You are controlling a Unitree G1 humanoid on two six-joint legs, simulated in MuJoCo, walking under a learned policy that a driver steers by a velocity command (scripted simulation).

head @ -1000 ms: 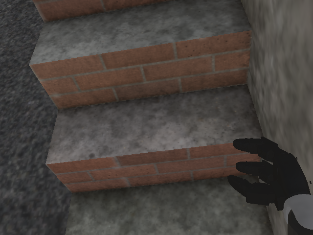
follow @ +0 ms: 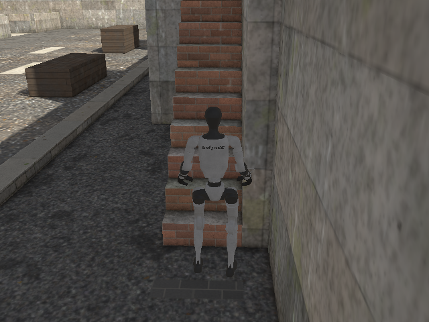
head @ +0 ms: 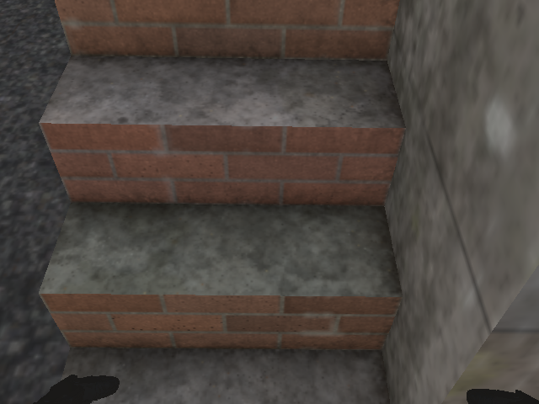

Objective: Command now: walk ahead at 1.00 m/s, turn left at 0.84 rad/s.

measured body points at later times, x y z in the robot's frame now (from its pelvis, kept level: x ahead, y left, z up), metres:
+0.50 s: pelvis +0.12 +0.09 +0.01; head +0.11 +0.08 +0.46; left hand +0.25 +0.36 -0.06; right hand +0.32 -0.08 -0.09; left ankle +0.02 +0.16 -0.72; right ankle +0.19 +0.00 -0.68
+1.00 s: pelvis +0.19 +0.13 -0.01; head +0.24 +0.12 +0.44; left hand +0.46 +0.35 -0.05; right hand +0.39 -0.13 -0.08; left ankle +0.19 +0.25 -0.73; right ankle +0.12 +0.02 -0.52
